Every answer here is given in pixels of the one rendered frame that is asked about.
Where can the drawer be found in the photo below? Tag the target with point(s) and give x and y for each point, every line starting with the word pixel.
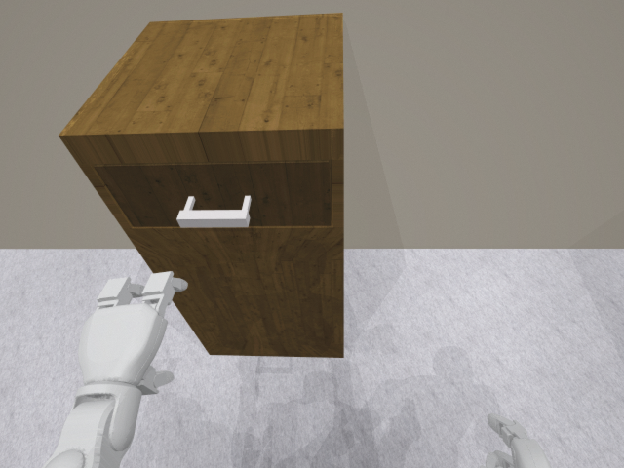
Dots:
pixel 283 193

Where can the robot left forearm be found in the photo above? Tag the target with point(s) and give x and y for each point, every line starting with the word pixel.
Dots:
pixel 100 428

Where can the robot left hand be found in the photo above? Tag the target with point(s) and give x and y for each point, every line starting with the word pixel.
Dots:
pixel 120 340

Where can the handle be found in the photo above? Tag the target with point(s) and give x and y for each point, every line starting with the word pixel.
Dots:
pixel 214 218

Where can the robot right hand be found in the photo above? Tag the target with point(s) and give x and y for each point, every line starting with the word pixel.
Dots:
pixel 526 452

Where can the cabinet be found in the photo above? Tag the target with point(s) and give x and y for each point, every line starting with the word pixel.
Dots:
pixel 221 90

